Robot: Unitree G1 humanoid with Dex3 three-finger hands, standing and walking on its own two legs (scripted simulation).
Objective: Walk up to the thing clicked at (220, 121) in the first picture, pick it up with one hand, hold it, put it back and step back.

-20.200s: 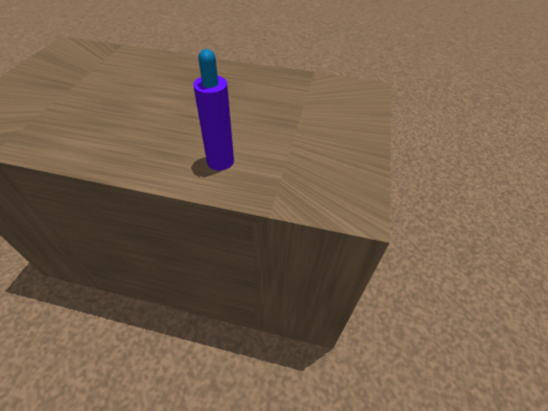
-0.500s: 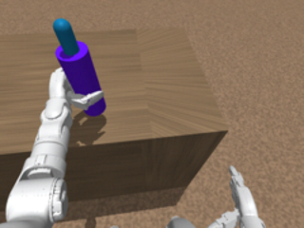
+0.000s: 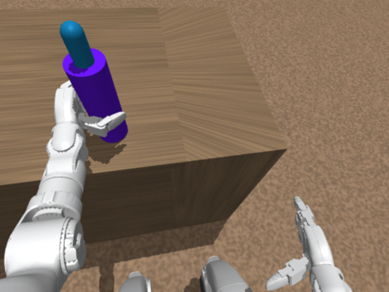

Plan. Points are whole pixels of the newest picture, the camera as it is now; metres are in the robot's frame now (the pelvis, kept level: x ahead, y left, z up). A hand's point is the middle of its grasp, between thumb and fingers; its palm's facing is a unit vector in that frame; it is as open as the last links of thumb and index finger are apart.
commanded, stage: lower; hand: left
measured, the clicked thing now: (97, 91) +0.48 +0.12 +0.12
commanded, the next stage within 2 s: loosen in 0.02 s
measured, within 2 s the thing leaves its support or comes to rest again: rests again in 0.78 s
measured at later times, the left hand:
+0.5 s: hand (99, 94) +0.50 +0.12 +0.09, palm faces +0.02 -1.00 +0.02, open 10.4 cm
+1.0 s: hand (91, 91) +0.51 +0.14 +0.09, palm faces +0.03 -1.00 -0.01, open 16.0 cm
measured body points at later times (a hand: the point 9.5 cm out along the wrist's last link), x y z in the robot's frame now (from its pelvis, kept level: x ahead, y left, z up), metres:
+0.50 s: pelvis +0.00 +0.00 -0.01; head +0.10 +0.01 +0.43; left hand +0.49 +0.17 +0.09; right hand +0.16 -0.26 -0.04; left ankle +0.02 +0.13 -0.68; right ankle +0.03 -0.14 -0.68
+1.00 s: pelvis +0.01 -0.01 -0.01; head +0.10 +0.00 +0.43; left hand +0.50 +0.19 +0.10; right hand +0.17 -0.28 -0.03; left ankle +0.02 +0.13 -0.68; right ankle +0.03 -0.14 -0.68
